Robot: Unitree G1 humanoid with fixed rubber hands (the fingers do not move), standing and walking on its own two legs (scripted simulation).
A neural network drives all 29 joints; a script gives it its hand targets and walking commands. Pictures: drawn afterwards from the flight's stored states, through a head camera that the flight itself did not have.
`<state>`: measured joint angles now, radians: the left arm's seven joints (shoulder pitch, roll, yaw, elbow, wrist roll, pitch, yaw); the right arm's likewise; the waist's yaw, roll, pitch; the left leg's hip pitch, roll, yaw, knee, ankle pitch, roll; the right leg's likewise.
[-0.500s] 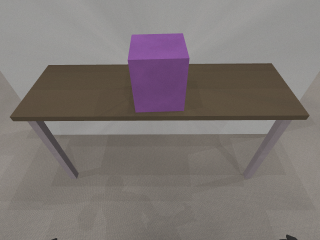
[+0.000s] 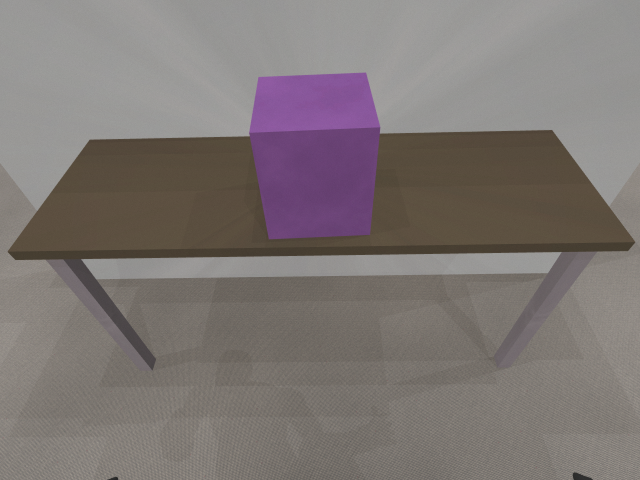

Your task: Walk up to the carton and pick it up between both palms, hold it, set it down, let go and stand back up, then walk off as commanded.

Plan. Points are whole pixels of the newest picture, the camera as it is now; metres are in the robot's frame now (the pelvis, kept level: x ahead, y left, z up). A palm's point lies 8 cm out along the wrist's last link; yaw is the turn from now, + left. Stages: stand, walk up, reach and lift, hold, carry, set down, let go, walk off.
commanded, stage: walk up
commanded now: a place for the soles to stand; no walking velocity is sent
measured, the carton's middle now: (316, 158) +0.71 +0.05 +0.02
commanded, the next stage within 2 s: none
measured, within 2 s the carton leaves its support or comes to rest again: neither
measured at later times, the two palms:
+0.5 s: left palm out of the picture +0.13 +0.32 -0.07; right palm out of the picture +0.13 -0.31 -0.08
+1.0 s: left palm (59, 461) +0.18 +0.36 -0.07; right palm (559, 460) +0.19 -0.28 -0.09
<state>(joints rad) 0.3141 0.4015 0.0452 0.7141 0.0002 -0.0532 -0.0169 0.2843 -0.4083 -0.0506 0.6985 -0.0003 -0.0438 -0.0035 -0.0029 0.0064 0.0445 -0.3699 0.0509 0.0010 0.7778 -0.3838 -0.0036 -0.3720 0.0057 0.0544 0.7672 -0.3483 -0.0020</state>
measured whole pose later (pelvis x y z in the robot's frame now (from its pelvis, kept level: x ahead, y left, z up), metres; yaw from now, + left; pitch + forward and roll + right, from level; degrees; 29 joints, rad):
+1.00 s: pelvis +0.10 +0.04 +0.00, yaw +1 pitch -2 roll +0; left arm 0.34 0.43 0.05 0.71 0.00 -0.05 -0.02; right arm 0.33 -0.43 -0.06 0.70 0.00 -0.07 0.05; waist -0.01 0.03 0.04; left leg -0.42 0.04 0.02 0.77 -0.31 -0.01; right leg -0.45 -0.03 0.04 1.01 -0.43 -0.01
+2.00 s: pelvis +0.24 +0.06 -0.01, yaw +1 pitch +0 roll +0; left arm 0.33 0.42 0.04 0.71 0.00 -0.06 0.00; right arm 0.34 -0.44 -0.06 0.70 0.00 -0.05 0.03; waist -0.02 0.03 0.01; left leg -0.43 0.05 0.03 0.84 -0.41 0.00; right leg -0.44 0.00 0.03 0.82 -0.39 0.00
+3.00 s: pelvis +0.22 +0.05 -0.01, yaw +1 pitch -2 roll +0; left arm 0.10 0.37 0.04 0.58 0.00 0.36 0.01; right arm 0.18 -0.42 -0.16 0.87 -0.05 -0.26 0.06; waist -0.02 0.02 0.13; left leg -0.43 0.07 0.04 0.86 -0.39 -0.03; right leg -0.45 0.00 0.03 0.86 -0.38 0.00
